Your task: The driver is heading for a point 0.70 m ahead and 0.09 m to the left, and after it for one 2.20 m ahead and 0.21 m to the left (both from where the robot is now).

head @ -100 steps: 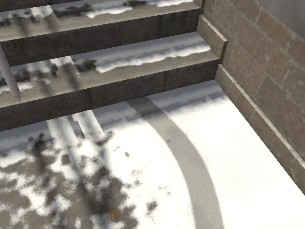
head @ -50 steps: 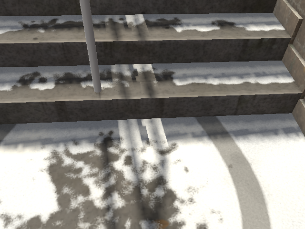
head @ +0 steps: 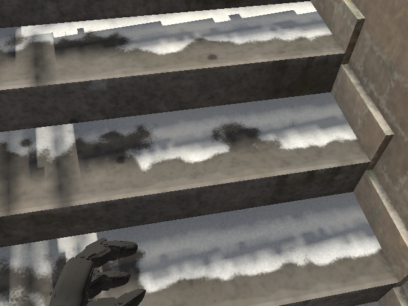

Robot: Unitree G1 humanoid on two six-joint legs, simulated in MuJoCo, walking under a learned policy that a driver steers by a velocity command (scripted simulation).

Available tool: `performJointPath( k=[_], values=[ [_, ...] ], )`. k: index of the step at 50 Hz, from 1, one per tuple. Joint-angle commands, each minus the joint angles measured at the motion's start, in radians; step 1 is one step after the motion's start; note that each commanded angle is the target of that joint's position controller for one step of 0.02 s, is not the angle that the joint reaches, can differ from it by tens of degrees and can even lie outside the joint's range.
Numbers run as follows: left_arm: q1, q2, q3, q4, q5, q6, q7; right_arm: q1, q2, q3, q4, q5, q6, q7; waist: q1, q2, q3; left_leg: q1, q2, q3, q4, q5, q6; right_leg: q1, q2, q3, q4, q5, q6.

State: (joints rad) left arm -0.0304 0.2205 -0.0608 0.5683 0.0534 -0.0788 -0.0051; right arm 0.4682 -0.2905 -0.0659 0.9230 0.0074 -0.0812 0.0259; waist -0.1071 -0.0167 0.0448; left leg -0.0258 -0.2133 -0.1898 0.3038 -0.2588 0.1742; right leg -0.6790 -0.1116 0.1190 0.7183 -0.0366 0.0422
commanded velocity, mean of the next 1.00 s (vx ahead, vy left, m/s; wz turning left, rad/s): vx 0.87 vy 0.02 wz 0.31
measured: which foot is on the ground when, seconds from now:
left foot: down 0.00-0.12, up 0.14-0.42, down 0.44-0.82, up 0.84-1.00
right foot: up 0.00-0.10, down 0.12-0.46, up 0.48-0.82, down 0.84-1.00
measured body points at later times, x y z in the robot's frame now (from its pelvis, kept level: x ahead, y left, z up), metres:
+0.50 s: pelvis +0.42 +0.05 +0.03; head +0.46 +0.07 +0.48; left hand +0.27 +0.27 -0.10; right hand +0.77 +0.00 +0.00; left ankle +0.47 +0.13 -0.58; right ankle +0.28 -0.20 -0.57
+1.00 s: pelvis +0.80 +0.19 +0.28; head +0.79 +0.20 +0.73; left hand +0.66 +0.42 +0.14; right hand +1.10 +0.11 +0.27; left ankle +0.76 +0.33 -0.16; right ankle +0.75 +0.18 -0.41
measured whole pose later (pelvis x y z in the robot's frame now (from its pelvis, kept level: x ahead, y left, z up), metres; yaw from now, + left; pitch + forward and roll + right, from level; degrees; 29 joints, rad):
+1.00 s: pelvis +0.80 +0.19 +0.28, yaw +15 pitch +1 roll -1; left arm 0.56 0.26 0.06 0.89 0.01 -0.02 0.01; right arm 0.00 -0.10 0.05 0.51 -0.09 -0.07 -0.02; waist 0.06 -0.02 -0.05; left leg -1.00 -0.01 -0.13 2.07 -0.24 0.06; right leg -0.33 0.26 -0.02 0.79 -0.48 -0.23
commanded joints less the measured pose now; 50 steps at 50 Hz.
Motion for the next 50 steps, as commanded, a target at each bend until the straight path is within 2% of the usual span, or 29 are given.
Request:
performJointPath(
  k=[1, 4, 6, 7, 8, 10, 14, 17, 19, 20, 22, 23, 24, 26, 27, 28, 29, 31, 34, 36, 38, 40, 41, 42, 43, 44, 45, 47, 50],
  values=[
    [-0.051, 0.086, 0.027, -0.063, -0.02, -0.006, 0.017, -0.022, -0.177, -0.05, -0.054, 0.004, -0.02, -0.006, 0.017, 0.092, -0.037, -0.202, 0.172, -0.154, 0.011, 0.724, -0.02, 0.329, 0.13, -0.134, -0.145, 0.155, -0.014],
    [0.192, 0.224, 0.082, 0.008, -0.007, -0.035, 0.046, -0.085, -0.192, -0.055, -0.085, -0.001, -0.032, -0.007, 0.146, 0.066, -0.224, -0.15, 0.151, -0.234, 0.421, 1.016, -0.082, 0.611, 0.152, -0.065, -0.193, -0.016, -0.091],
    [0.651, 0.27, 0.129, 0.14, 0.015, -0.048, 0.072, -0.363, -0.074, -0.018, -0.164, 0.02, -0.057, -0.01, 0.427, -0.101, -0.367, -0.552, 0.038, -0.048, 1.072, 0.468, -0.091, 1.13, -0.118, 0.099, -0.302, 0.156, -0.143],
    [0.557, 0.321, 0.134, 0.15, 0.044, -0.049, 0.049, -0.217, 0.079, 0.026, -0.217, 0.03, -0.054, -0.039, 0.205, -0.282, -0.294, -0.831, 0.048, 0.065, 1.259, -0.265, -0.103, 1.194, -0.416, 0.32, -0.221, 0.853, -0.217],
    [0.479, 0.261, 0.145, 0.133, 0.028, -0.032, 0.046, -0.175, -0.039, 0.012, -0.194, 0.013, -0.018, -0.06, 0.207, -0.21, -0.407, -0.95, 0.153, 0.086, 1.372, -0.227, -0.081, 1.205, -0.449, 0.446, -0.197, 0.402, -0.312],
    [0.421, 0.091, 0.106, 0.168, 0.017, -0.046, 0.031, -0.347, -0.042, 0.012, -0.272, -0.042, 0.032, -0.05, 0.176, -0.062, -0.197, -1.016, 0.225, 0.098, 1.474, -0.195, -0.061, 0.929, -0.33, 0.328, -0.365, -0.055, -0.241],
    [0.426, 0.078, 0.087, 0.349, 0.025, -0.097, 0.013, -0.65, 0.148, 0.087, -0.54, -0.028, 0.073, -0.036, 0.089, -0.123, 0.085, -1.303, 0.231, 0.119, 1.844, -0.424, -0.032, 0.615, -0.307, -0.041, -0.575, 0.085, -0.116],
    [0.362, 0.064, 0.067, 0.406, 0.014, -0.094, 0.01, -0.765, 0.135, 0.108, -0.68, -0.037, 0.094, -0.06, -0.021, -0.094, 0.161, -1.28, 0.262, 0.159, 1.64, -0.415, -0.012, 0.44, -0.171, -0.302, -0.696, 0.198, -0.055],
    [0.346, 0.133, 0.074, 0.383, -0.068, -0.069, 0.028, -0.559, 0.073, 0.113, -0.609, -0.011, 0.1, -0.024, -0.112, 0.039, -0.08, -0.414, 0.174, 0.364, 1.109, -0.025, -0.04, 0.108, -0.039, -0.431, -0.729, 0.865, -0.143],
    [0.419, 0.274, 0.096, 0.328, -0.111, -0.082, 0.034, -0.404, -0.009, 0.076, -0.56, -0.025, 0.109, -0.012, -0.137, -0.028, -0.271, -0.156, 0.075, 0.419, 1.113, -0.039, -0.056, 0.207, -0.1, -0.37, -0.554, 1.422, -0.165],
    [0.302, 0.514, 0.197, 0.227, -0.104, -0.061, 0.008, 0.008, -0.124, 0.006, -0.445, -0.053, 0.143, 0.004, -0.298, -0.253, -0.55, -0.016, 0.003, 0.244, 0.952, -0.227, -0.012, 0.5, -0.205, -0.282, 0.077, 1.893, -0.176],
    [0.305, 0.407, 0.199, 0.185, -0.059, -0.058, -0.009, -0.104, -0.224, -0.031, -0.407, -0.035, 0.117, 0.017, -0.2, -0.024, -0.49, 0.008, -0.039, 0.043, 0.599, -0.223, 0.042, 0.371, -0.073, -0.227, 0.503, 0.995, -0.116],
    [0.296, 0.247, 0.162, 0.049, -0.019, -0.072, -0.041, -0.259, -0.271, -0.045, -0.43, -0.032, 0.122, -0.019, -0.068, 0.435, -0.523, 0.198, 0.294, -0.615, 0.181, 0.079, 0.179, -0.101, 0.177, -0.168, 1.079, -0.087, -0.043],
    [0.23, 0.096, 0.116, -0.046, 0.006, -0.058, -0.022, -0.215, -0.207, -0.04, -0.328, -0.029, 0.095, -0.06, 0.008, 0.141, -0.473, 0.119, 0.381, -0.586, 0.177, 0.44, 0.197, -0.244, 0.124, -0.022, 1.515, -0.181, -0.067],
    [0.241, 0.02, 0.078, -0.063, 0.017, -0.027, -0.001, -0.237, -0.173, -0.028, -0.255, -0.004, 0.083, -0.064, 0.094, 0.047, -0.246, -0.076, 0.358, -0.387, 0.234, 0.646, 0.168, -0.299, 0.079, -0.021, 1.453, -0.258, -0.05],
    [0.283, -0.046, 0.059, -0.059, 0.0, 0.006, 0.018, -0.227, -0.089, -0.015, -0.227, -0.073, 0.046, -0.051, 0.137, -0.147, -0.21, -0.166, 0.363, -0.415, 0.267, 0.261, 0.087, -0.387, 0.082, 0.023, 1.548, -0.198, -0.094],
    [0.257, -0.005, 0.05, -0.031, 0.025, 0.029, 0.028, -0.234, -0.121, -0.007, -0.172, 0.0, 0.041, -0.038, 0.148, 0.053, -0.023, -0.25, 0.359, -0.174, 0.182, 0.576, 0.086, -0.414, 0.094, -0.058, 1.516, -0.425, -0.075],
    [0.285, 0.063, 0.082, -0.023, -0.012, 0.061, 0.05, -0.28, -0.001, 0.036, -0.13, -0.013, 0.022, -0.013, 0.191, 0.044, 0.066, -0.462, 0.319, 0.014, 0.047, 0.624, 0.058, -0.299, 0.147, -0.064, 1.34, -0.556, -0.082],
    [0.069, -0.062, 0.041, -0.11, -0.043, 0.063, 0.08, -0.166, -0.025, 0.039, -0.002, -0.037, -0.023, -0.01, 0.177, 0.026, 0.157, -0.3, 0.375, 0.106, -0.109, 0.369, -0.008, -0.623, 0.134, -0.059, 1.425, -0.62, -0.158],
    [0.239, 0.121, 0.097, -0.014, -0.048, 0.102, 0.09, -0.335, -0.059, 0.041, -0.155, -0.028, 0.011, 0.011, 0.232, -0.018, 0.04, -0.374, 0.328, 0.34, -0.265, 0.578, 0.036, -0.205, 0.164, -0.241, 0.899, -0.561, -0.117],
    [0.616, 0.123, 0.123, 0.14, -0.113, 0.119, 0.065, -0.344, -0.162, 0.022, -0.18, 0.014, -0.029, -0.029, 0.374, 0.065, -0.28, -0.57, 0.328, 0.375, -0.081, 1.437, 0.071, 0.675, 0.306, -0.347, 0.768, -0.233, -0.09],
    [0.456, 0.132, 0.133, 0.078, -0.011, 0.201, -0.009, -0.307, -0.262, -0.032, -0.189, 0.046, -0.073, -0.124, 0.368, -0.112, -0.381, -0.169, 0.487, 0.318, 0.315, 2.347, -0.149, 0.417, 0.3, -0.444, 0.677, -0.358, -0.194],
    [0.609, 0.206, 0.158, 0.066, -0.024, 0.191, -0.022, -0.403, -0.25, -0.046, -0.219, 0.032, -0.073, -0.093, 0.448, 0.07, -0.374, -0.168, 0.451, 0.305, 0.705, 2.006, -0.185, 0.514, 0.238, -0.327, 0.414, -0.326, -0.292],
    [0.704, 0.277, 0.197, 0.11, -0.044, 0.166, -0.026, -0.552, -0.211, -0.057, -0.262, 0.015, -0.04, -0.079, 0.552, -0.067, -0.294, -0.491, 0.251, 0.289, 1.377, 0.906, -0.191, 0.719, 0.149, -0.016, 0.047, -0.273, -0.466],
    [0.5, 0.187, 0.173, 0.131, -0.08, 0.113, -0.02, -0.612, 0.06, 0.041, -0.355, -0.063, -0.019, -0.042, 0.376, -0.306, -0.023, -0.897, 0.026, 0.223, 1.878, -0.148, -0.162, 0.533, 0.195, 0.179, 0.006, 0.27, -0.499],
    [0.484, 0.099, 0.119, 0.155, -0.053, 0.07, 0.017, -0.35, 0.189, 0.085, -0.455, -0.158, -0.042, -0.023, 0.076, 0.026, -0.087, -1.002, 0.084, 0.033, 1.74, 0.017, -0.138, 0.599, 0.048, 0.543, -0.138, 0.744, -0.317],
    [0.438, 0.142, 0.149, 0.124, -0.05, 0.077, 0.026, -0.346, 0.134, 0.08, -0.456, -0.102, -0.026, -0.02, 0.095, -0.067, -0.09, -1.046, 0.066, 0.087, 1.882, -0.143, -0.124, 0.535, 0.04, 0.583, -0.214, 0.365, -0.396],
    [0.444, 0.051, 0.113, 0.186, -0.002, 0.035, 0.029, -0.389, 0.17, 0.117, -0.472, -0.13, -0.006, -0.028, 0.042, 0.223, -0.015, -1.188, 0.173, 0.055, 1.925, -0.075, -0.108, 0.382, 0.02, 0.623, -0.355, -0.441, -0.351],
    [0.39, 0.102, 0.108, 0.211, -0.062, -0.017, 0.01, -0.471, 0.135, 0.123, -0.489, -0.091, 0.029, -0.053, 0.043, 0.203, 0.137, -1.119, 0.253, 0.194, 1.668, 0.006, -0.128, 0.086, 0.15, 0.347, -0.464, -0.481, -0.267]
  ],
)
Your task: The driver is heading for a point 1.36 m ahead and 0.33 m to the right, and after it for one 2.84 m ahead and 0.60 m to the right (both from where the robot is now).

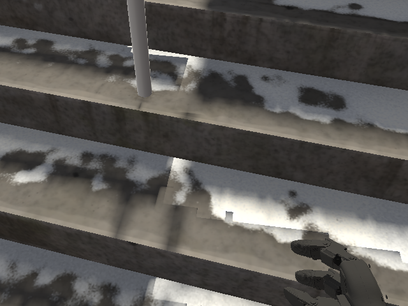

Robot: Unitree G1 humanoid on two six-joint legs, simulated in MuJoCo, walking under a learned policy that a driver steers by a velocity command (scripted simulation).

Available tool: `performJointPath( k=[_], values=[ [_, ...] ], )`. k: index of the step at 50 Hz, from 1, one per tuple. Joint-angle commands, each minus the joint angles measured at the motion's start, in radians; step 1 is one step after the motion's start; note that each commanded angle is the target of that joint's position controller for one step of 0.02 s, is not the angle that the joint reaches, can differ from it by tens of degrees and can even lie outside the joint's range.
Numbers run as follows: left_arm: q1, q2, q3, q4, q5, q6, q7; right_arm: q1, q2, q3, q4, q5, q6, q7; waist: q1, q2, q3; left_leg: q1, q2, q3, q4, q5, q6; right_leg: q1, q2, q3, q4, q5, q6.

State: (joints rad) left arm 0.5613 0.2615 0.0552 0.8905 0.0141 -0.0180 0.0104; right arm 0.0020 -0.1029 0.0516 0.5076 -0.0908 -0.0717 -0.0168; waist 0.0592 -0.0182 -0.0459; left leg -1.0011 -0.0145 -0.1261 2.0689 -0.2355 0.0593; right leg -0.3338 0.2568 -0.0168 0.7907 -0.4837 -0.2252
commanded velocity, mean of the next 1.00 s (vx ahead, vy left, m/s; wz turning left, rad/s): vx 1.00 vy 0.00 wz -0.56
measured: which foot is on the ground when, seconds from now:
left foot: up 0.00-0.18, down 0.20-0.58, up 0.60-0.98, down 1.00-1.00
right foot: down 0.00-0.22, up 0.24-0.60, down 0.62-0.98, up 1.00-1.00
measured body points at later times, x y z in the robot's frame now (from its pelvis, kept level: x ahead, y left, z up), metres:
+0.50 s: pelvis +0.43 -0.04 +0.21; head +0.44 -0.06 +0.65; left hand +0.81 -0.01 +0.28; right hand +0.26 -0.26 +0.06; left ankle +0.36 +0.14 -0.52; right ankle +0.47 -0.18 -0.22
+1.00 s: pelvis +0.83 -0.29 +0.43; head +0.84 -0.30 +0.88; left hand +0.93 -0.04 +0.30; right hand +0.98 -0.55 +0.38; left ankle +0.92 -0.28 -0.20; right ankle +0.63 -0.23 -0.27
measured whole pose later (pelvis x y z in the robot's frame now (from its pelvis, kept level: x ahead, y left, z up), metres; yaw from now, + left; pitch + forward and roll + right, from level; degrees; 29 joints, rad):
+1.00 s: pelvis +0.83 -0.29 +0.43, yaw -28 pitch +5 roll +2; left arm 0.48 0.22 0.06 0.96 -0.04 -0.15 0.01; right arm 0.00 -0.08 0.07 0.57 0.00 -0.05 -0.02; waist 0.01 -0.02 -0.08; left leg -0.82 -0.09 0.16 1.21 -0.44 0.16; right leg -0.04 0.03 -0.10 0.55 0.18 -0.08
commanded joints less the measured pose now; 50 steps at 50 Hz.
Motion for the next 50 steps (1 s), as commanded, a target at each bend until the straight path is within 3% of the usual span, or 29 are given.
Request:
performJointPath(
  k=[1, 3, 6, 7, 8, 9, 10, 11, 12, 13, 15, 16, 20, 23, 26, 28, 29, 30, 31, 32, 33, 35, 37, 42, 43, 45, 48, 49, 50],
  values=[
    [-0.139, 0.077, -0.002, -0.074, -0.015, -0.097, -0.002, -0.112, -0.021, 0.012, -0.107, 0.014, 0.024, -0.02, -0.064, 0.111, 0.212, -0.223, 0.033, 0.192, 0.083, -0.132, -0.015, -0.232, -0.243, 0.525, -0.578, 0.066, -0.053],
    [0.034, 0.097, 0.005, -0.007, 0.006, -0.11, 0.002, -0.259, 0.015, 0.034, -0.209, 0.011, -0.004, -0.028, 0.011, 0.043, 0.213, -0.463, 0.08, 0.163, 0.109, -0.325, 0.006, 0.029, -0.281, 0.549, -0.544, 0.367, -0.054],
    [0.127, 0.087, 0.027, 0.004, -0.012, -0.054, 0.035, -0.369, 0.004, 0.056, -0.299, 0.013, -0.011, 0.001, 0.059, 0.076, 0.089, -0.094, 0.08, 0.224, -0.51, -0.312, 0.021, 0.08, -0.282, 0.443, -0.721, 0.812, -0.044],
    [-0.031, 0.071, 0.021, -0.067, -0.019, -0.052, 0.037, -0.291, 0.009, 0.048, -0.26, 0.036, -0.014, -0.001, -0.039, 0.106, -0.022, 0.405, -0.016, 0.337, -0.799, -0.206, 0.015, -0.113, -0.251, 0.341, -0.688, 1.411, 0.016],
    [-0.052, 0.124, 0.048, -0.093, -0.01, -0.066, 0.035, -0.104, -0.028, 0.011, -0.196, 0.069, -0.009, -0.018, -0.116, -0.025, -0.24, 0.799, -0.078, 0.313, -0.739, -0.16, 0.018, -0.165, -0.264, 0.334, -0.493, 1.886, 0.023],
    [-0.181, 0.257, 0.094, -0.14, -0.007, -0.083, 0.028, 0.104, -0.13, -0.042, -0.137, 0.093, 0.001, -0.036, -0.241, -0.075, -0.386, 0.909, -0.07, 0.209, -0.803, -0.238, 0.026, -0.082, -0.295, 0.352, -0.264, 2.174, 0.036],
    [-0.3, 0.265, 0.11, -0.187, -0.017, -0.13, 0.006, 0.32, -0.208, -0.088, -0.065, 0.09, -0.004, -0.028, -0.364, -0.061, -0.457, 0.976, -0.035, 0.112, -1.079, -0.189, 0.063, 0.029, -0.31, 0.406, 0.026, 2.127, 0.048],
    [-0.362, 0.125, 0.081, -0.202, -0.009, -0.183, -0.035, 0.392, -0.301, -0.126, 0.013, 0.062, -0.015, -0.032, -0.35, 0.146, -0.49, 1.128, 0.131, -0.1, -1.278, -0.251, 0.113, -0.057, -0.18, 0.301, 0.435, 1.194, 0.072],
    [-0.349, 0.026, 0.055, -0.254, -0.029, -0.18, -0.053, 0.367, -0.356, -0.154, 0.051, 0.051, 0.009, -0.037, -0.266, 0.394, -0.518, 1.133, 0.365, -0.7, -1.599, -0.356, 0.253, -0.31, -0.042, 0.235, 0.822, 0.386, 0.129],
    [-0.394, 0.014, 0.053, -0.313, 0.019, -0.177, -0.056, 0.223, -0.278, -0.156, 0.049, 0.054, 0.007, -0.032, -0.191, 0.272, -0.405, 1.062, 0.387, -0.811, -1.644, -0.458, 0.288, -0.477, -0.108, 0.207, 1.111, 0.456, 0.11],
    [-0.478, -0.086, 0.005, -0.369, 0.053, -0.13, -0.045, 0.232, -0.068, -0.107, 0.193, 0.044, -0.022, -0.024, -0.115, 0.012, -0.148, 0.909, 0.373, -0.576, -1.64, -0.63, 0.215, -0.687, -0.202, 0.182, 1.301, 0.459, 0.048],
    [-0.517, -0.107, -0.005, -0.408, 0.053, -0.09, -0.031, 0.255, -0.044, -0.104, 0.255, 0.038, -0.047, -0.025, -0.083, -0.055, -0.035, 0.837, 0.382, -0.472, -1.662, -0.537, 0.172, -0.786, -0.237, 0.191, 1.402, 0.326, 0.037],
    [-0.652, -0.143, -0.043, -0.524, 0.001, 0.02, -0.016, 0.222, -0.07, -0.087, 0.399, 0.029, -0.108, 0.004, 0.063, -0.015, 0.262, 0.626, 0.413, 0.069, -1.94, 0.01, 0.017, -0.974, -0.31, 0.185, 1.428, -0.018, 0.059],
    [-0.802, -0.125, -0.044, -0.566, -0.006, 0.041, 0.019, 0.258, -0.099, -0.079, 0.466, 0.029, -0.101, 0.015, 0.065, 0.029, 0.277, 0.649, 0.295, 0.369, -2.032, 0.318, -0.009, -0.998, -0.252, 0.109, 1.428, -0.082, 0.027],
    [-0.724, -0.095, -0.081, -0.544, -0.003, 0.042, -0.041, 0.357, -0.264, -0.105, 0.441, 0.122, -0.059, -0.032, 0.101, -0.094, 0.057, 0.478, 0.169, 0.489, -2.124, 0.663, 0.058, -0.244, -0.224, -0.204, 0.653, 0.221, 0.057],
    [-0.452, 0.018, -0.016, -0.437, -0.003, 0.075, -0.04, 0.328, -0.538, -0.174, 0.316, 0.13, -0.086, -0.023, 0.176, 0.086, -0.257, 0.812, 0.249, 0.425, -1.754, 1.746, 0.089, -0.004, -0.12, -0.201, 0.575, 0.195, 0.08],
    [-0.183, 0.071, 0.012, -0.409, -0.011, 0.072, -0.029, 0.233, -0.591, -0.213, 0.275, 0.122, -0.082, 0.007, 0.28, 0.235, -0.398, 0.987, 0.297, 0.361, -1.478, 1.939, 0.08, 0.079, -0.115, -0.14, 0.491, 0.065, 0.07],
    [-0.116, 0.173, 0.054, -0.385, -0.021, 0.048, -0.03, 0.19, -0.52, -0.209, 0.223, 0.14, -0.078, 0.041, 0.278, 0.243, -0.434, 0.978, 0.275, 0.307, -1.158, 1.837, 0.074, 0.207, -0.056, -0.05, 0.246, 0.003, 0.062],
    [-0.339, 0.232, 0.09, -0.385, -0.027, 0.017, -0.034, 0.192, -0.316, -0.176, 0.182, 0.095, -0.073, 0.069, 0.142, 0.06, -0.276, 0.732, 0.114, 0.232, -0.733, 0.538, 0.004, 0.178, -0.098, 0.208, -0.092, 0.048, -0.035],
    [-0.445, 0.294, 0.102, -0.371, 0.021, 0.029, -0.02, 0.163, -0.166, -0.137, 0.025, 0.047, -0.084, 0.079, 0.02, -0.24, -0.321, 0.178, -0.07, 0.114, -0.14, 0.066, -0.049, 0.393, -0.331, 0.837, -0.352, 0.263, -0.156],
    [-0.369, 0.254, 0.096, -0.339, 0.04, 0.036, 0.001, 0.157, -0.121, -0.112, -0.025, 0.007, -0.102, 0.063, 0.01, -0.107, -0.404, 0.077, -0.033, 0.013, 0.144, 0.073, -0.003, 0.443, -0.373, 0.936, -0.421, 0.101, -0.147],
    [-0.277, 0.171, 0.074, -0.186, 0.026, -0.02, -0.005, 0.096, -0.019, -0.051, -0.079, -0.001, -0.1, 0.014, -0.038, 0.058, -0.123, -0.094, 0.021, 0.014, 0.229, 0.017, 0.013, 0.244, -0.335, 0.713, -0.4, 0.246, -0.05],
    [-0.234, 0.043, 0.04, -0.088, 0.028, -0.062, -0.002, 0.155, -0.01, -0.029, -0.038, 0.023, -0.06, 0.008, -0.09, 0.166, -0.014, -0.194, 0.044, 0.048, 0.227, -0.037, 0.038, 0.154, -0.368, 0.49, -0.367, 0.358, -0.018],
    [-0.094, -0.021, -0.007, 0.069, 0.029, -0.11, -0.022, -0.146, 0.093, 0.018, -0.12, 0.069, 0.001, -0.02, -0.089, 0.074, 0.124, -0.354, -0.023, 0.043, 0.093, -0.242, 0.11, 0.057, -0.402, 0.15, -0.585, 0.529, 0.099],
    [-0.14, -0.009, -0.011, 0.068, 0.003, -0.113, -0.018, -0.167, 0.053, 0.018, -0.141, 0.068, -0.001, -0.018, -0.126, 0.095, 0.16, -0.205, -0.013, 0.08, -0.194, -0.251, 0.105, -0.047, -0.389, 0.065, -0.698, 0.701, 0.125],
    [-0.255, 0.038, -0.016, -0.021, -0.04, -0.116, 0.005, -0.002, -0.056, -0.018, -0.03, 0.06, 0.017, 0.011, -0.182, 0.104, -0.048, 0.439, -0.077, 0.342, -0.461, -0.098, 0.073, -0.223, -0.323, -0.108, -0.757, 1.417, 0.122],
    [-0.35, 0.276, 0.061, -0.08, -0.076, -0.206, 0.007, 0.347, -0.199, -0.086, 0.076, 0.09, 0.041, -0.034, -0.346, -0.147, -0.298, 0.8, -0.111, 0.396, -0.736, -0.107, 0.063, 0.079, -0.471, -0.06, -0.294, 2.435, 0.119],
    [-0.382, 0.27, 0.07, -0.119, -0.071, -0.201, 0.003, 0.44, -0.247, -0.11, 0.107, 0.103, 0.035, -0.026, -0.386, -0.136, -0.333, 0.844, -0.148, 0.334, -1.001, -0.115, 0.101, 0.154, -0.44, -0.061, 0.048, 2.364, 0.141],
    [-0.483, 0.21, 0.075, -0.187, -0.048, -0.187, -0.007, 0.519, -0.317, -0.151, 0.162, 0.108, 0.014, 0.004, -0.451, 0.068, -0.277, 0.95, -0.087, 0.029, -1.401, -0.016, 0.242, -0.041, -0.267, -0.067, 0.729, 1.346, 0.177]
  ],
)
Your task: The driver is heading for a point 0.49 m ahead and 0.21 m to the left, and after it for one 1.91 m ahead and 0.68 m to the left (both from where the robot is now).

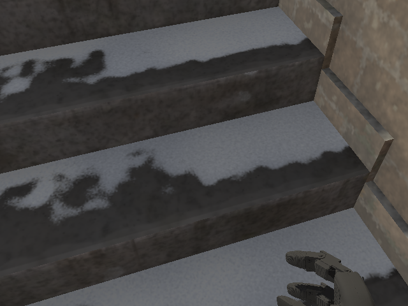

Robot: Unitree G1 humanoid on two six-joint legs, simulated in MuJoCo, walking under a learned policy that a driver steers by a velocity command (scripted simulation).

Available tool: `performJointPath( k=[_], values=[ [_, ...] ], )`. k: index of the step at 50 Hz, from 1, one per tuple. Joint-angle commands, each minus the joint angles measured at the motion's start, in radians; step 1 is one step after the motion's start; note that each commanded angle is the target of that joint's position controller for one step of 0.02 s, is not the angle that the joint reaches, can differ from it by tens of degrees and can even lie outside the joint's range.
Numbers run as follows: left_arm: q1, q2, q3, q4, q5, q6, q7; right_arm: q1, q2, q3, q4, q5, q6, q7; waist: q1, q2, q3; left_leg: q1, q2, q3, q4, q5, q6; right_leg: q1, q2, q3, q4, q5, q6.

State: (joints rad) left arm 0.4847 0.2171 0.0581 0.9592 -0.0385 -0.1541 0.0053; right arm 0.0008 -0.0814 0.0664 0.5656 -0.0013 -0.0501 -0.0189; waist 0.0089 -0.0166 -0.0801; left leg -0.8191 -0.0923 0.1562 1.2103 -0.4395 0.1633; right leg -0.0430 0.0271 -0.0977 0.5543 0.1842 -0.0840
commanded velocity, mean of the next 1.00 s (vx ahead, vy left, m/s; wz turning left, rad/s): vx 0.62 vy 0.00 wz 0.76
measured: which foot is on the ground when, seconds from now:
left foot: down 0.00-0.32, up 0.34-0.66, down 0.68-1.00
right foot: up 0.00-0.28, down 0.30-0.68, up 0.70-1.00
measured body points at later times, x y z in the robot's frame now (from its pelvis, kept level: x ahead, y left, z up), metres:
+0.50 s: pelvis +0.43 +0.02 +0.25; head +0.43 +0.02 +0.70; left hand +0.41 +0.31 +0.13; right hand +0.73 -0.12 +0.20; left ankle +0.36 +0.11 -0.16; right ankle +0.45 -0.09 -0.46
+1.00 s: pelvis +0.70 +0.14 +0.45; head +0.71 +0.15 +0.90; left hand +0.79 +0.45 +0.40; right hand +0.78 -0.08 +0.30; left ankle +0.64 +0.22 -0.30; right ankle +0.88 +0.11 +0.01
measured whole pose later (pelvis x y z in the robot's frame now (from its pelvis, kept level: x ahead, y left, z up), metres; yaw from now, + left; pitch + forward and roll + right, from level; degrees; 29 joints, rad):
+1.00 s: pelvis +0.70 +0.14 +0.45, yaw +41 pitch +4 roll -2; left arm 0.01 0.15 -0.04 0.55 0.02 -0.01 0.01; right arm 0.52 -0.17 0.03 1.01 -0.07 -0.05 0.01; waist -0.07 0.04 -0.07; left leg -0.32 -0.08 -0.18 0.50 -0.24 0.04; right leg -1.38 -0.03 0.01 2.00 -0.33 -0.02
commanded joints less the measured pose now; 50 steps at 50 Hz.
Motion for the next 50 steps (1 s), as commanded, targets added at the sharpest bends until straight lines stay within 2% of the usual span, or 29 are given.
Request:
performJointPath(
  k=[1, 2, 4, 8, 11, 12, 13, 15, 17, 18, 20, 25, 26, 27, 29, 30, 31, 33, 34, 35, 36, 37, 39, 41, 44, 47, 48, 49, 50],
  values=[
    [-0.371, 0.072, 0.024, -0.341, 0.094, -0.059, -0.024, 0.43, -0.344, -0.184, 0.177, 0.013, -0.003, 0.018, -0.214, 0.352, -0.149, 0.905, 0.14, -0.647, -0.592, 0.929, 0.209, -0.75, 0.165, 0.125, 1.492, -0.346, 0.116],
    [-0.247, -0.015, -0.01, -0.424, 0.098, -0.045, -0.04, 0.283, -0.286, -0.167, 0.131, 0.001, 0.017, 0.012, -0.042, 0.149, -0.269, 0.929, 0.216, -0.948, -0.751, 0.5, 0.3, -0.931, 0.135, 0.235, 1.716, -0.344, 0.08],
    [-0.412, -0.081, -0.058, -0.505, 0.134, -0.021, -0.044, 0.364, -0.204, -0.144, 0.225, -0.017, 0.009, 0.004, -0.029, -0.081, 0.067, 0.755, 0.209, -0.926, -0.851, 0.055, 0.254, -1.211, 0.083, 0.223, 1.848, -0.486, 0.011],
    [-0.561, -0.146, -0.126, -0.625, 0.117, 0.048, 0.008, 0.313, -0.177, -0.111, 0.284, -0.026, -0.063, 0.01, 0.075, -0.098, 0.352, 0.229, 0.085, -0.503, -0.963, 0.292, 0.036, -1.169, -0.029, 0.101, 1.455, -0.655, 0.005],
    [-0.706, -0.102, -0.146, -0.749, 0.109, 0.056, 0.036, 0.44, -0.245, -0.126, 0.335, -0.004, -0.076, -0.004, 0.028, 0.037, 0.23, 0.265, 0.104, -0.468, -1.139, 0.681, 0.075, -1.0, -0.08, 0.034, 1.145, -0.774, 0.022],
    [-0.636, -0.083, -0.149, -0.732, 0.096, 0.059, 0.033, 0.338, -0.284, -0.15, 0.283, 0.027, -0.05, -0.016, 0.074, -0.042, 0.082, 0.04, 0.046, -0.366, -1.224, 0.83, 0.09, -0.388, -0.05, -0.024, 0.728, -0.63, 0.025],
    [-0.512, -0.046, -0.111, -0.647, 0.062, 0.062, 0.038, 0.419, -0.345, -0.165, 0.262, 0.056, -0.062, -0.017, 0.088, -0.045, -0.156, 0.079, 0.064, -0.396, -1.055, 1.466, 0.11, -0.017, 0.07, -0.082, 0.737, -0.634, 0.027],
    [-0.038, 0.11, -0.005, -0.536, 0.057, 0.091, 0.058, 0.242, -0.49, -0.237, 0.18, 0.033, -0.114, 0.02, 0.36, 0.125, -0.481, 0.403, 0.157, -0.51, -0.486, 1.831, 0.042, 0.176, 0.0, 0.156, 0.461, -0.663, -0.028],
    [-0.17, 0.268, 0.04, -0.463, 0.091, 0.07, 0.067, 0.153, -0.278, -0.21, 0.073, 0.01, -0.147, 0.064, 0.227, -0.497, -0.514, 0.127, -0.134, -0.362, 0.54, 0.399, -0.089, 0.182, -0.402, 0.984, -0.169, -0.444, -0.206],
    [-0.32, 0.176, 0.032, -0.484, 0.08, 0.068, 0.047, 0.239, -0.223, -0.186, 0.041, -0.041, -0.131, 0.056, 0.094, -0.29, -0.478, 0.021, -0.038, -0.37, 0.808, 0.39, -0.075, 0.105, -0.44, 1.003, -0.135, -0.675, -0.225],
    [-0.292, -0.021, -0.017, -0.294, 0.048, 0.046, 0.023, 0.171, -0.099, -0.141, 0.006, -0.075, -0.071, 0.05, -0.004, 0.053, -0.082, -0.204, 0.05, -0.277, 0.915, 0.395, -0.018, -0.129, -0.372, 0.688, -0.128, -0.959, -0.134],
    [-0.181, -0.053, -0.031, -0.057, 0.076, -0.023, 0.002, -0.007, -0.027, -0.084, -0.115, -0.004, 0.036, 0.013, -0.103, 0.021, 0.244, -0.513, 0.068, -0.286, 0.925, -0.071, -0.021, -0.231, -0.342, 0.074, -0.322, -0.151, 0.024],
    [-0.192, -0.013, -0.026, -0.046, 0.077, -0.019, 0.003, -0.029, -0.011, -0.083, -0.124, -0.005, 0.057, -0.002, -0.11, -0.021, 0.242, -0.506, 0.033, -0.232, 0.98, -0.066, -0.021, -0.273, -0.348, 0.022, -0.384, -0.132, 0.021],
    [-0.357, -0.065, -0.033, 0.025, 0.126, 0.035, -0.038, 0.066, -0.098, -0.039, -0.099, 0.002, 0.048, 0.076, -0.235, -0.033, -0.038, -0.421, 0.15, -0.239, 0.697, -0.091, 0.112, -0.278, -0.254, -0.023, -0.336, -0.232, -0.024],
    [-0.345, 0.168, 0.033, 0.024, 0.15, 0.073, -0.104, -0.167, -0.21, -0.066, -0.215, -0.042, 0.1, 0.086, -0.241, 0.01, -0.124, 0.124, 0.07, 0.018, 0.219, 0.128, 0.049, -0.603, -0.151, -0.163, -0.416, 0.274, -0.114],
    [-0.183, 0.239, 0.049, 0.076, 0.156, 0.059, -0.14, -0.294, -0.196, -0.05, -0.277, 0.001, 0.15, 0.119, -0.201, -0.149, -0.136, 0.205, -0.003, 0.032, 0.18, 0.061, 0.002, -0.55, -0.202, -0.1, -0.473, 0.714, -0.153],
    [-0.239, 0.346, 0.078, 0.034, 0.127, 0.022, -0.136, -0.03, -0.143, -0.036, -0.184, 0.032, 0.152, 0.149, -0.302, -0.3, -0.124, 0.331, -0.042, 0.061, 0.219, 0.276, -0.012, -0.41, -0.319, -0.129, -0.405, 1.308, -0.136],
    [-0.445, 0.394, 0.089, -0.108, 0.092, -0.004, -0.111, 0.308, -0.301, -0.102, -0.053, 0.036, 0.152, 0.147, -0.401, -0.123, -0.161, 0.413, -0.149, 0.06, -0.205, 0.342, -0.002, -0.213, -0.307, -0.116, -0.095, 1.608, -0.055],
    [-0.468, 0.315, 0.083, -0.169, 0.151, 0.015, -0.121, 0.614, -0.355, -0.147, 0.065, 0.008, 0.155, 0.093, -0.435, 0.042, -0.267, 0.857, -0.136, -0.159, -0.478, 0.638, 0.083, -0.522, -0.296, -0.044, 0.348, 1.332, 0.028],
    [-0.166, 0.117, 0.05, -0.164, 0.19, 0.063, -0.182, 0.695, -0.394, -0.128, 0.154, -0.073, 0.154, 0.058, -0.174, 0.428, -0.72, 1.238, 0.146, -0.701, -0.531, 1.666, 0.386, -0.634, -0.018, 0.004, 0.977, -0.437, 0.105],
    [-0.053, 0.203, 0.066, -0.141, 0.132, 0.097, -0.18, 0.505, -0.441, -0.165, 0.083, -0.101, 0.139, 0.081, -0.167, 0.143, -0.577, 1.02, 0.279, -0.977, -0.666, 1.363, 0.337, -0.732, 0.065, 0.371, 1.255, -0.326, 0.069],
    [-0.221, 0.216, 0.078, -0.221, 0.079, 0.085, -0.146, 0.326, -0.398, -0.162, 0.087, -0.042, 0.101, 0.09, -0.146, 0.146, -0.264, 0.78, 0.261, -0.855, -0.682, 1.001, 0.251, -0.968, 0.103, 0.354, 1.46, -0.369, 0.088],
    [-0.269, 0.117, 0.025, -0.291, 0.137, 0.069, -0.08, 0.283, -0.25, -0.107, 0.243, -0.019, 0.028, 0.1, -0.026, 0.106, -0.189, 0.67, 0.162, -0.649, -0.657, 0.935, 0.199, -1.111, 0.081, 0.288, 1.497, -0.388, 0.038],
    [-0.297, -0.004, -0.041, -0.338, 0.087, 0.085, -0.049, 0.333, -0.084, -0.056, 0.332, -0.093, 0.023, 0.111, 0.039, 0.033, -0.083, 0.521, 0.136, -0.496, -0.73, 0.769, 0.101, -1.137, 0.007, 0.217, 1.45, -0.432, 0.0],
    [-0.345, 0.009, -0.063, -0.389, 0.035, 0.097, -0.045, 0.386, -0.194, -0.07, 0.337, -0.097, -0.024, 0.056, 0.012, 0.083, -0.033, 0.367, 0.167, -0.479, -0.793, 0.518, 0.063, -1.187, 0.0, 0.15, 1.681, -0.64, 0.032],
    [-0.395, 0.022, -0.085, -0.431, 0.049, 0.13, -0.059, 0.419, -0.257, -0.057, 0.305, -0.148, -0.03, 0.045, -0.019, -0.026, 0.021, 0.292, 0.189, -0.501, -0.851, 0.178, 0.038, -1.234, -0.058, 0.128, 1.527, -0.413, 0.088],
    [-0.634, -0.179, -0.123, -0.498, 0.089, 0.135, 0.043, 0.364, -0.191, -0.072, 0.414, -0.023, -0.017, 0.009, 0.004, 0.007, 0.221, 0.167, 0.137, -0.486, -0.971, 0.064, 0.01, -1.209, -0.048, -0.01, 1.473, -0.471, 0.076],
    [-0.687, -0.157, -0.132, -0.553, 0.078, 0.137, 0.08, 0.385, -0.185, -0.061, 0.4, 0.002, -0.015, -0.027, -0.029, 0.01, 0.235, 0.133, 0.171, -0.532, -1.054, 0.102, 0.027, -1.123, -0.084, 0.005, 1.375, -0.464, 0.081],
    [-0.523, 0.043, -0.113, -0.556, 0.023, 0.149, -0.022, 0.481, -0.328, -0.047, 0.317, -0.101, -0.029, 0.023, -0.001, 0.132, -0.109, 0.332, 0.291, -0.605, -0.988, 0.059, 0.022, -1.091, -0.112, 0.186, 1.276, -0.563, 0.065]
  ],
)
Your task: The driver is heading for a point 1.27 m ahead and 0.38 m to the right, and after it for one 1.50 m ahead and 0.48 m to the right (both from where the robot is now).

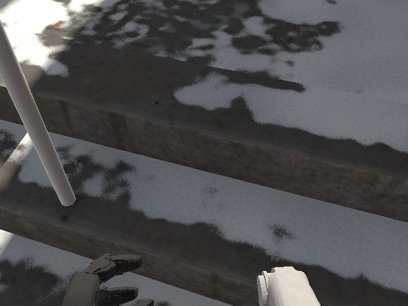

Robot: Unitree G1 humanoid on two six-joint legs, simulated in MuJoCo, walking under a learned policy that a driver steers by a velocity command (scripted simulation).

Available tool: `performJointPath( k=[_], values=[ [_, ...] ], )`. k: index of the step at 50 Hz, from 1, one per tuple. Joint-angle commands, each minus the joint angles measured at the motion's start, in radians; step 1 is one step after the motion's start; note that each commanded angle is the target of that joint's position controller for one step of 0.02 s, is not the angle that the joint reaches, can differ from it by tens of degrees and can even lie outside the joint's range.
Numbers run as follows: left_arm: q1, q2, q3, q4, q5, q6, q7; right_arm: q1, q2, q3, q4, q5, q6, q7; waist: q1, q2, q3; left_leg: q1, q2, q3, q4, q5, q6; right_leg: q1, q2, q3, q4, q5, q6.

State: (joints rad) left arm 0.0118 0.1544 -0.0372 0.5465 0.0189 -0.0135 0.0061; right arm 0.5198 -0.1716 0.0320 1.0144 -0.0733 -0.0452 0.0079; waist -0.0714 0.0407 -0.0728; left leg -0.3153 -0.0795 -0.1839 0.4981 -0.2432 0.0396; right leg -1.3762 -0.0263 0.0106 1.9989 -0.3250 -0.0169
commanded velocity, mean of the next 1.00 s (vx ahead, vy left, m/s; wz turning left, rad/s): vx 0.02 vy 0.00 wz -0.55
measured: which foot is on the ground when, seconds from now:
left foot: down 0.00-0.18, up 0.20-0.62, down 0.64-1.00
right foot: up 0.00-0.14, down 0.16-0.64, up 0.66-1.00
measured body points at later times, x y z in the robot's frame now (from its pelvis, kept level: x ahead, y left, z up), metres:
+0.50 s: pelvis +0.15 -0.08 +0.14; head +0.15 -0.09 +0.59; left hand +0.30 +0.14 +0.03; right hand +0.36 -0.36 +0.11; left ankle +0.25 +0.06 -0.48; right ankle +0.17 -0.20 -0.58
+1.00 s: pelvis +0.20 -0.06 +0.15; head +0.22 -0.04 +0.60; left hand +0.48 +0.00 +0.05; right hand +0.18 -0.32 +0.06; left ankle +0.26 +0.04 -0.58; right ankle +0.17 -0.19 -0.55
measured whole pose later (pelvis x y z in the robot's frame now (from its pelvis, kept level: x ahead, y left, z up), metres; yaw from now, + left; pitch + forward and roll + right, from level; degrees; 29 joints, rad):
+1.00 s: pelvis +0.20 -0.06 +0.15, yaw -32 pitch +6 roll +1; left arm 0.12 0.19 -0.02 0.69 0.04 -0.03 -0.06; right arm 0.25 -0.17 -0.01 0.71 -0.02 -0.07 0.02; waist -0.07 -0.06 -0.11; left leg -0.39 0.00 0.04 0.59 -0.30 0.03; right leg -0.58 -0.01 0.04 0.82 -0.31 0.11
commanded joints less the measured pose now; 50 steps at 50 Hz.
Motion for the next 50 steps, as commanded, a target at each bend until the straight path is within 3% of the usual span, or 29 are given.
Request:
performJointPath(
  k=[1, 2, 3, 5, 6, 8, 9, 10, 11, 12, 15, 18, 20, 24, 25, 28, 30, 31, 32, 33, 34, 35, 37, 38, 40, 42, 45, 47, 50],
  values=[
    [-0.008, 0.149, -0.001, -0.094, -0.025, 0.014, -0.06, -0.049, -0.296, -0.033, -0.136, -0.031, -0.039, 0.02, 0.067, 0.08, -0.05, -0.021, 0.331, -0.259, -0.294, -0.142, 0.155, 0.105, -0.064, 0.092, -0.129, -0.044, 0.01],
    [0.042, 0.135, -0.004, -0.05, -0.025, 0.015, -0.061, -0.074, -0.296, -0.037, -0.163, -0.033, -0.042, 0.022, 0.076, 0.072, 0.014, 0.146, 0.375, -0.233, -0.28, -0.018, 0.142, 0.006, -0.072, 0.128, -0.144, -0.022, 0.02],
    [0.047, 0.094, -0.017, -0.034, -0.012, 0.015, -0.069, -0.088, -0.258, -0.035, -0.189, 0.004, -0.051, 0.021, 0.071, 0.04, 0.012, 0.226, 0.368, -0.135, -0.292, 0.18, 0.143, 0.068, -0.07, 0.051, -0.262, -0.076, 0.01],
    [-0.032, 0.061, -0.039, -0.094, -0.003, 0.006, -0.097, -0.216, -0.299, -0.053, -0.233, 0.019, -0.065, 0.022, 0.114, 0.048, -0.007, -0.012, 0.362, 0.001, -0.304, 0.612, 0.154, 0.492, -0.033, -0.043, -0.434, -0.098, -0.015],
    [-0.005, 0.065, -0.036, -0.1, -0.019, 0.007, -0.107, -0.213, -0.374, -0.087, -0.221, 0.023, -0.064, 0.03, 0.135, 0.133, -0.05, -0.001, 0.348, 0.047, -0.264, 1.01, 0.167, 0.633, 0.015, -0.078, -0.506, -0.003, -0.013],
    [0.102, 0.165, -0.002, -0.047, -0.031, -0.018, -0.103, -0.22, -0.438, -0.147, -0.263, 0.067, -0.079, 0.037, 0.105, 0.133, -0.146, 0.365, 0.298, 0.117, -0.032, 1.517, 0.141, 0.643, 0.113, -0.138, -0.947, -0.033, -0.055],
    [0.314, 0.231, 0.034, 0.036, -0.024, -0.038, -0.068, -0.16, -0.332, -0.143, -0.308, 0.047, -0.072, 0.031, 0.057, -0.049, -0.34, 0.19, 0.24, 0.137, 0.249, 1.298, 0.055, 1.037, 0.043, 0.145, -0.96, 0.572, -0.192],
    [0.517, 0.342, 0.08, 0.05, 0.022, -0.038, -0.033, -0.153, -0.24, -0.14, -0.379, 0.004, -0.048, 0.033, 0.13, -0.384, -0.549, -0.144, 0.002, 0.079, 0.644, 0.235, -0.085, 1.35, -0.193, 0.797, -1.379, 0.751, -0.495],
    [0.524, 0.378, 0.094, 0.029, 0.021, -0.05, -0.051, -0.296, -0.202, -0.142, -0.41, 0.034, -0.024, 0.048, 0.204, -0.45, -0.347, -0.433, -0.11, -0.096, 1.059, -0.139, -0.095, 1.248, -0.261, 1.105, -1.565, 0.385, -0.477],
    [0.434, 0.329, 0.094, 0.05, 0.02, -0.081, -0.058, -0.407, -0.157, -0.135, -0.433, 0.068, -0.023, 0.038, 0.185, -0.32, -0.11, -0.581, -0.078, -0.108, 1.224, -0.031, -0.079, 1.071, -0.173, 0.916, -1.529, 0.107, -0.361],
    [0.211, 0.127, 0.042, 0.121, -0.042, -0.119, -0.061, -0.395, -0.148, -0.091, -0.425, 0.024, -0.032, -0.029, 0.03, -0.031, -0.022, -0.483, 0.04, -0.003, 1.12, -0.053, -0.063, 0.772, -0.032, 0.547, -1.345, 0.147, -0.269],
    [0.114, 0.129, 0.052, 0.113, -0.033, -0.122, -0.012, -0.393, -0.165, -0.075, -0.424, 0.018, -0.009, -0.055, 0.046, -0.081, -0.139, -0.467, 0.07, 0.031, 1.047, -0.1, -0.121, 0.816, -0.013, 0.478, -1.389, 0.225, -0.21],
    [0.222, 0.169, 0.064, 0.132, 0.016, -0.105, -0.007, -0.508, -0.154, -0.074, -0.47, 0.036, 0.004, -0.063, 0.1, -0.082, -0.164, -0.585, 0.077, 0.033, 1.003, -0.109, -0.192, 0.939, -0.036, 0.558, -1.433, 0.335, -0.243],
    [0.291, 0.23, 0.09, 0.082, -0.01, -0.1, -0.035, -0.564, -0.182, -0.076, -0.506, 0.018, 0.017, -0.055, 0.126, -0.106, -0.131, -0.49, 0.094, 0.107, 0.729, -0.241, -0.198, 0.94, -0.045, 0.582, -1.585, 0.177, -0.212],
    [0.199, 0.235, 0.088, 0.048, -0.021, -0.11, -0.036, -0.534, -0.152, -0.079, -0.482, 0.016, 0.014, -0.046, 0.086, -0.129, -0.081, -0.317, 0.092, 0.176, 0.689, -0.147, -0.17, 0.843, -0.007, 0.495, -1.604, 0.188, -0.166],
    [0.114, 0.211, 0.085, 0.006, 0.005, -0.103, -0.03, -0.483, -0.109, -0.069, -0.509, 0.033, 0.011, 0.006, 0.044, -0.158, -0.061, -0.051, 0.03, 0.194, 0.453, -0.022, -0.13, 0.752, 0.053, 0.444, -1.59, 0.226, -0.168],
    [0.168, 0.224, 0.106, 0.024, 0.001, -0.086, -0.034, -0.499, -0.108, -0.07, -0.523, 0.06, -0.008, -0.007, 0.075, -0.184, -0.057, -0.09, 0.038, 0.147, 0.111, 0.0, -0.112, 0.996, -0.007, 0.55, -1.514, 0.263, -0.195],
    [0.204, 0.23, 0.112, 0.04, -0.03, -0.076, -0.033, -0.445, -0.113, -0.082, -0.508, 0.061, -0.012, -0.019, 0.054, -0.181, -0.091, -0.011, 0.064, 0.134, -0.074, 0.121, -0.089, 1.067, -0.012, 0.605, -1.478, 0.222, -0.189],
    [0.285, 0.185, 0.107, 0.062, -0.033, -0.074, -0.04, -0.444, -0.164, -0.109, -0.495, 0.046, -0.018, -0.031, 0.096, -0.13, -0.129, 0.115, 0.163, 0.095, -0.075, 0.258, -0.015, 1.052, 0.021, 0.577, -1.385, 0.103, -0.143],
    [0.351, 0.093, 0.089, 0.031, -0.022, -0.063, -0.043, -0.493, -0.253, -0.128, -0.527, 0.041, -0.034, -0.041, 0.171, 0.135, -0.187, 0.314, 0.403, -0.137, -0.022, 0.671, 0.256, 0.773, 0.198, 0.338, -1.083, -0.173, -0.009],
    [0.349, 0.155, 0.097, 0.027, 0.019, -0.059, -0.052, -0.446, -0.303, -0.16, -0.537, 0.01, -0.045, -0.041, 0.124, 0.193, -0.166, 0.397, 0.585, -0.429, -0.09, 0.692, 0.436, 0.473, 0.242, 0.266, -0.814, -0.326, 0.115],
    [0.31, 0.229, 0.114, 0.066, 0.016, -0.039, -0.041, -0.423, -0.236, -0.153, -0.508, 0.001, -0.049, -0.042, 0.092, 0.044, -0.168, 0.296, 0.561, -0.419, -0.118, 0.444, 0.371, 0.459, 0.161, 0.254, -0.522, -0.219, 0.154],
    [0.269, 0.218, 0.108, 0.097, -0.002, -0.025, -0.013, -0.586, -0.062, -0.073, -0.537, 0.023, -0.053, -0.02, 0.138, 0.019, -0.051, 0.105, 0.399, -0.174, -0.144, 0.145, 0.223, 0.397, 0.135, 0.244, -0.338, 0.002, 0.141],
    [0.16, 0.182, 0.09, 0.055, -0.008, -0.029, 0.003, -0.55, -0.036, -0.059, -0.502, 0.022, -0.025, -0.029, 0.097, 0.005, -0.048, 0.092, 0.357, -0.098, -0.14, 0.204, 0.244, 0.356, 0.149, 0.197, -0.341, 0.007, 0.137],
    [0.062, 0.112, 0.055, 0.024, 0.003, -0.031, -0.003, -0.433, -0.066, -0.06, -0.454, 0.018, -0.006, -0.055, 0.051, 0.001, -0.087, 0.134, 0.308, -0.044, -0.143, 0.192, 0.221, 0.339, 0.128, 0.161, -0.376, -0.023, 0.131],
    [0.075, 0.099, 0.045, 0.069, -0.002, -0.028, -0.013, -0.365, -0.061, -0.044, -0.412, 0.027, 0.002, -0.036, 0.037, 0.021, -0.082, 0.154, 0.267, -0.018, -0.13, 0.143, 0.181, 0.337, 0.113, 0.176, -0.526, -0.004, 0.147],
    [0.186, 0.099, 0.037, 0.133, 0.04, -0.023, -0.082, -0.432, -0.126, -0.049, -0.413, 0.093, -0.021, 0.003, 0.117, 0.001, -0.08, 0.006, 0.179, 0.043, -0.153, -0.104, 0.063, 0.632, 0.009, 0.016, -1.082, -0.141, 0.218],
    [0.136, 0.13, 0.05, 0.104, 0.04, -0.025, -0.091, -0.461, -0.254, -0.108, -0.421, 0.048, -0.045, 0.01, 0.099, 0.142, -0.038, -0.188, 0.222, -0.016, -0.15, -0.071, 0.132, 0.879, 0.034, -0.041, -1.068, 0.009, 0.163],
    [0.08, 0.19, 0.082, 0.035, -0.003, -0.043, -0.038, -0.387, -0.213, -0.111, -0.385, 0.06, -0.055, 0.018, 0.08, 0.113, -0.064, 0.036, 0.338, -0.151, -0.091, 0.282, 0.26, 0.904, 0.053, -0.027, -1.39, 0.096, 0.07]
  ],
)
Next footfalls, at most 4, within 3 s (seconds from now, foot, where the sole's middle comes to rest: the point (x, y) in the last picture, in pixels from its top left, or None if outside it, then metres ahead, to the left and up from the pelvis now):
0.16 right None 0.21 -0.20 -0.61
0.64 left None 0.29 0.02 -0.61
1.04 right None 0.20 -0.20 -0.61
1.72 left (138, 210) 0.70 0.18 -0.45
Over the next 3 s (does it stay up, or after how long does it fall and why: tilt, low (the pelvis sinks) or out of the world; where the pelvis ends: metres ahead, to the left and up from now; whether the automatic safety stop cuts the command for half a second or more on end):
stays up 1.47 -0.17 0.47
